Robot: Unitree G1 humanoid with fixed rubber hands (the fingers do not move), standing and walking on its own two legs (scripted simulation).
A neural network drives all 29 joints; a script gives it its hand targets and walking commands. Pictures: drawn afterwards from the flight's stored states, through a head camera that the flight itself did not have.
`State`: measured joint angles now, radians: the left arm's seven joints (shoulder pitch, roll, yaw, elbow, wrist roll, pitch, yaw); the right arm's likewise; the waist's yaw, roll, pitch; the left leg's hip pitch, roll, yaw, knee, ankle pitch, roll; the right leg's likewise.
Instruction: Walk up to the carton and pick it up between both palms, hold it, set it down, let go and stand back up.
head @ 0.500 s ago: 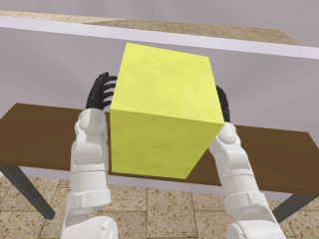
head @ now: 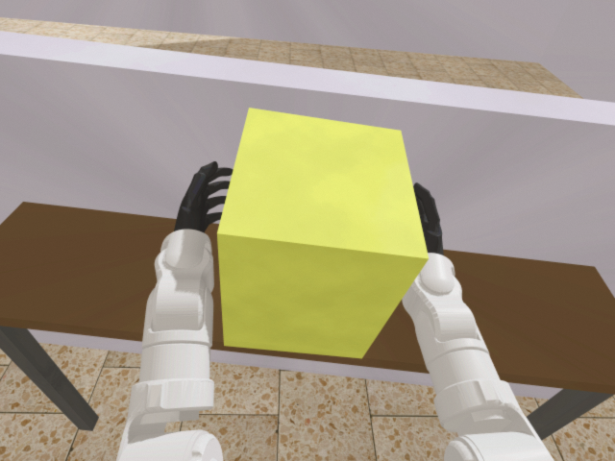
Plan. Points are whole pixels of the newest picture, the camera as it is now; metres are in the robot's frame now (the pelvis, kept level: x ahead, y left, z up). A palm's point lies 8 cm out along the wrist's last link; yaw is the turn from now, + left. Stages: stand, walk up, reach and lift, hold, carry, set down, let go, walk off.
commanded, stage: set down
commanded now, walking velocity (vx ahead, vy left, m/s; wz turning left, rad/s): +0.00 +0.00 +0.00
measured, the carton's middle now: (309, 241) +0.38 +0.00 +0.11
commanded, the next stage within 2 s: none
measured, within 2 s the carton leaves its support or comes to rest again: rests again in 1.80 s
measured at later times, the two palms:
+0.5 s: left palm (208, 233) +0.38 +0.14 +0.12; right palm (423, 252) +0.37 -0.15 +0.11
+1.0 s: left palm (212, 237) +0.40 +0.14 +0.10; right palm (415, 250) +0.39 -0.15 +0.10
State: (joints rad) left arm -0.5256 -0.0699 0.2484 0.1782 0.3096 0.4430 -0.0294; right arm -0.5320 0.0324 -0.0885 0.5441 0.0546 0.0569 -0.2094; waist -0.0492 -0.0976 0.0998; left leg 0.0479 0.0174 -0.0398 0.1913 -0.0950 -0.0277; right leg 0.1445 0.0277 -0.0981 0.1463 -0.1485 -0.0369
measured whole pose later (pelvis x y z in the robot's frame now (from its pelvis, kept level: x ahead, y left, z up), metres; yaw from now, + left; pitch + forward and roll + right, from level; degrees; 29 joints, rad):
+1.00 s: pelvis +0.01 +0.00 +0.00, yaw +1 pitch +4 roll +0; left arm -0.69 -0.08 0.43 0.77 0.32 0.08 -0.01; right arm -0.68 0.10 -0.43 0.85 -0.26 -0.07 -0.12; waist -0.06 -0.02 -0.07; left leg -0.18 0.01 -0.06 0.17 -0.05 -0.03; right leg -0.08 0.03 -0.12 0.13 -0.12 -0.04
